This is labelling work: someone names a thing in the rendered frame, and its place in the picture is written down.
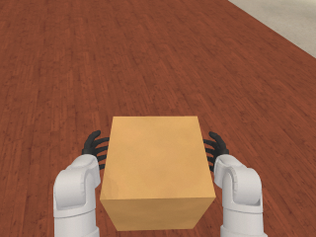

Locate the carton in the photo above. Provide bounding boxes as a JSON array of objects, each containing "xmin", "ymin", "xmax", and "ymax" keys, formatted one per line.
[{"xmin": 100, "ymin": 116, "xmax": 216, "ymax": 231}]

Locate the robot right hand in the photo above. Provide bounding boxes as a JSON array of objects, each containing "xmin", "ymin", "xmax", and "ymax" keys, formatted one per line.
[{"xmin": 202, "ymin": 131, "xmax": 229, "ymax": 172}]

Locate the right robot forearm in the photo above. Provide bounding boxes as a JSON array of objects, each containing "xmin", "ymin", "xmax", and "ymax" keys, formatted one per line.
[{"xmin": 213, "ymin": 154, "xmax": 268, "ymax": 237}]

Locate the left robot forearm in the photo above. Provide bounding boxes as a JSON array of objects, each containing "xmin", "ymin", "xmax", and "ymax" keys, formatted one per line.
[{"xmin": 53, "ymin": 154, "xmax": 101, "ymax": 237}]

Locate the robot left hand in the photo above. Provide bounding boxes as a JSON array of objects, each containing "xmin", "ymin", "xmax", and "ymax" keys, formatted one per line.
[{"xmin": 81, "ymin": 130, "xmax": 110, "ymax": 170}]

